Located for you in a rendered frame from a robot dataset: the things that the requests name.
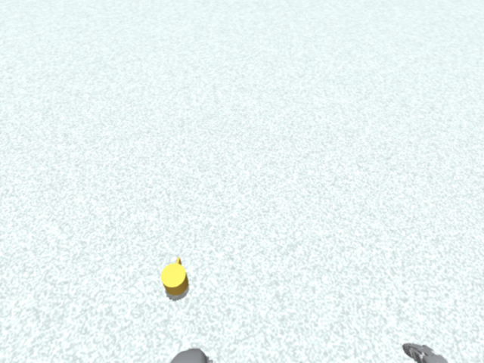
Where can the mug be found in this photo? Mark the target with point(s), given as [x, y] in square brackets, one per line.
[174, 278]

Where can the right robot hand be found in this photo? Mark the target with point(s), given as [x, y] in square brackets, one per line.
[422, 354]

